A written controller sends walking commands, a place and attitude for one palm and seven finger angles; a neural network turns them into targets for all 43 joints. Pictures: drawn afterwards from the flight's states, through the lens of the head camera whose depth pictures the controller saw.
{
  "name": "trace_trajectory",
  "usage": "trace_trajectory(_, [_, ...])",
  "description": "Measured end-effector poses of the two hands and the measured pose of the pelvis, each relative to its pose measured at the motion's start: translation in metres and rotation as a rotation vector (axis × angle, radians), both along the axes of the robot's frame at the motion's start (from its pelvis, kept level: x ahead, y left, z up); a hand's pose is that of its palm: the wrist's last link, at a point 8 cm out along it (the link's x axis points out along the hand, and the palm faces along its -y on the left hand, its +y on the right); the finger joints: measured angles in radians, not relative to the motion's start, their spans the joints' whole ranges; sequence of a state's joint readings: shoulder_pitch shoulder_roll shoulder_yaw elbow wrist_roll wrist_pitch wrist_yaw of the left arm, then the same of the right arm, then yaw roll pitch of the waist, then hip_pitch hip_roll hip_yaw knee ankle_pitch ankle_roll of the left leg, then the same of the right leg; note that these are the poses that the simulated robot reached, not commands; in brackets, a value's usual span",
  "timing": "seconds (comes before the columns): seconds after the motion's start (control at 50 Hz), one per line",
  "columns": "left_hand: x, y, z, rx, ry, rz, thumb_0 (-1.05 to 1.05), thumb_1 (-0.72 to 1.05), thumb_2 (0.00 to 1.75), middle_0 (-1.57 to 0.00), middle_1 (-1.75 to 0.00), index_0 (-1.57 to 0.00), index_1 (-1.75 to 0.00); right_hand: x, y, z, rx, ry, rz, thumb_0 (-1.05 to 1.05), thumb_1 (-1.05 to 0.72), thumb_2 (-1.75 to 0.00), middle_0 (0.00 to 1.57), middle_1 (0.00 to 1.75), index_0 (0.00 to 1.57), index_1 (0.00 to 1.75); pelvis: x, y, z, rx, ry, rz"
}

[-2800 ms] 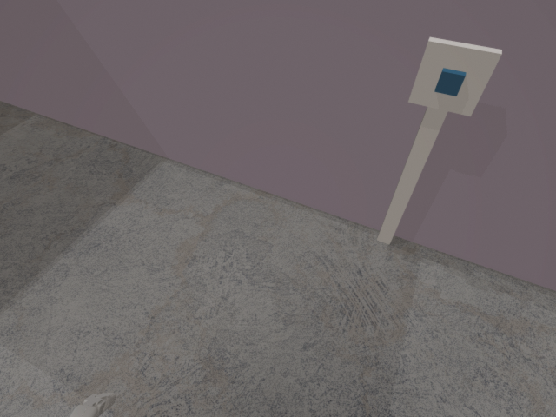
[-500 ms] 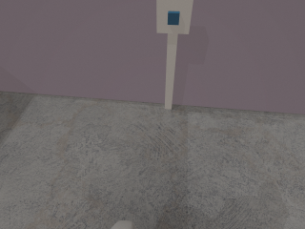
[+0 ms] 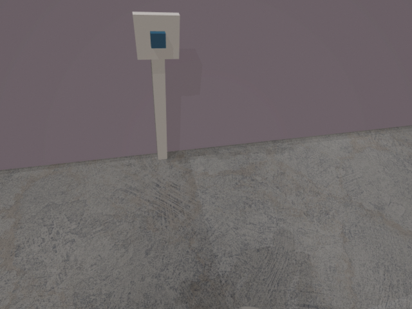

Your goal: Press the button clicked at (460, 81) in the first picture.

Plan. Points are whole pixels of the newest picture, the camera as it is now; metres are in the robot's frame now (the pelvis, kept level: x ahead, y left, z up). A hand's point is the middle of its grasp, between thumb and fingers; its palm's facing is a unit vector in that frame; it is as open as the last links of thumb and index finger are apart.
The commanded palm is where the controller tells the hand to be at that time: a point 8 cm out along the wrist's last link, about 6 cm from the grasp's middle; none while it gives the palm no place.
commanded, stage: walk to a spot facing it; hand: left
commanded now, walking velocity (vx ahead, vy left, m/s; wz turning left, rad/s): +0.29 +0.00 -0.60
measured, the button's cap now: (158, 39) +1.07 +0.27 +0.02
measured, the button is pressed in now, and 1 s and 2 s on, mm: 0 0 0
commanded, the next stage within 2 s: turn to face it in 0.80 s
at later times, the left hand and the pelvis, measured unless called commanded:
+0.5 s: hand (193, 259) +0.27 +0.04 -0.16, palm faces -0.28 -0.94 -0.21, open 7.3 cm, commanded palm none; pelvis +0.10 -0.10 -0.01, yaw -16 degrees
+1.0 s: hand (184, 243) +0.33 +0.06 -0.20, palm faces -0.24 -0.96 -0.12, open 7.4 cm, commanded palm none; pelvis +0.34 -0.11 -0.02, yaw -18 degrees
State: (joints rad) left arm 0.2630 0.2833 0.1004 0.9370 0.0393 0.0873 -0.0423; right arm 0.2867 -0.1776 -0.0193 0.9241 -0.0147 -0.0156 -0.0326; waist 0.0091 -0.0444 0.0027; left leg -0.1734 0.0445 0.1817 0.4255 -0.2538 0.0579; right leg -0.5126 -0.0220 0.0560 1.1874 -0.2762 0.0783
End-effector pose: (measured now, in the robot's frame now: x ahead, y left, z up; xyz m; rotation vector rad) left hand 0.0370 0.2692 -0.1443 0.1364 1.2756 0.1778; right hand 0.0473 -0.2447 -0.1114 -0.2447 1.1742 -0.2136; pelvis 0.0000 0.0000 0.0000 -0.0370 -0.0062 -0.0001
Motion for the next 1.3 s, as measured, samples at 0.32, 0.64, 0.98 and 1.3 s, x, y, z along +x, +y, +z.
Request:
trace_trajectory(0.32, [0.179,-0.118,0.016,-0.038,-0.128,-0.366,0.01,0.91,0.9,-0.19,-0.3,-0.2,-0.3,-0.156,-0.019,-0.022,0.106,0.352,-0.395,0.01,-0.9,-0.9,0.2,0.3,0.2,0.3,0.046,-0.047,-0.005,0.035,0.024,-0.21])
trace_trajectory(0.64, [0.209,-0.166,0.011,0.036,-0.015,-0.33,-0.01,0.94,0.9,-0.2,-0.3,-0.2,-0.3,0.091,-0.122,-0.029,0.12,-0.029,-0.325,0.01,-0.91,-0.9,0.19,0.3,0.19,0.3,0.155,-0.121,-0.004,0.03,0.004,-0.307])
trace_trajectory(0.98, [0.28,-0.154,-0.033,-0.06,0.289,-0.25,0.01,0.91,0.9,-0.2,-0.3,-0.2,-0.3,0.304,-0.11,-0.026,0.044,-0.096,-0.255,0.0,-0.91,-0.9,0.2,0.3,0.2,0.3,0.33,-0.107,-0.024,-0.005,-0.039,-0.329])
trace_trajectory(1.3, [0.493,-0.166,-0.003,-0.028,-0.103,-0.219,0.01,0.93,0.9,-0.19,-0.3,-0.2,-0.3,0.274,-0.08,-0.023,0.106,0.226,-0.321,0.01,-0.92,-0.9,0.2,0.3,0.2,0.3,0.399,-0.109,-0.004,0.003,0.018,-0.163])
